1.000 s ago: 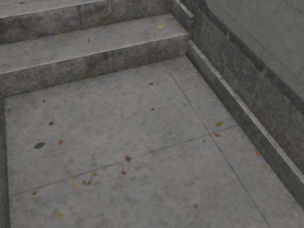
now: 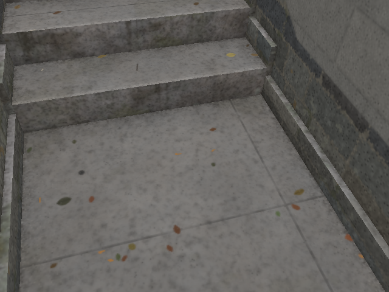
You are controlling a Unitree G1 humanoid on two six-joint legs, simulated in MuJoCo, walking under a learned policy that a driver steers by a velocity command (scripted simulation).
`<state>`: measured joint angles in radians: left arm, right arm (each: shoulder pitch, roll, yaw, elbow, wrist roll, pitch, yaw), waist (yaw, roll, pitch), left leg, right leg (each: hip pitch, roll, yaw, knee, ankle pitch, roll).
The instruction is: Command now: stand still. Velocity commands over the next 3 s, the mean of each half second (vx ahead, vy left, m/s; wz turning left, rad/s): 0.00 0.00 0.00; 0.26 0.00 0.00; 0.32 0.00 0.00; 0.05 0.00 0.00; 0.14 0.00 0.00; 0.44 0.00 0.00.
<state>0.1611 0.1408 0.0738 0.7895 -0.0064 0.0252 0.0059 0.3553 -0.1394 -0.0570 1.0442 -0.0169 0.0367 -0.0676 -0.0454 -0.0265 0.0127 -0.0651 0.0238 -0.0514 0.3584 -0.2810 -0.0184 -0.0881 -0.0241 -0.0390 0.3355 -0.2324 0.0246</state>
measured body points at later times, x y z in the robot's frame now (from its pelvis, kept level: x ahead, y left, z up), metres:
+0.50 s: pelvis +0.01 +0.01 +0.00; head +0.02 +0.03 +0.45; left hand +0.10 +0.24 -0.15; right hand -0.04 -0.22 -0.15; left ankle -0.06 +0.14 -0.75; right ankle -0.03 -0.13 -0.75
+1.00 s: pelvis +0.15 +0.00 -0.02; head +0.16 +0.02 +0.43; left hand +0.05 +0.23 -0.17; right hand +0.28 -0.23 -0.12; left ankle +0.20 +0.13 -0.68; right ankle -0.04 -0.13 -0.75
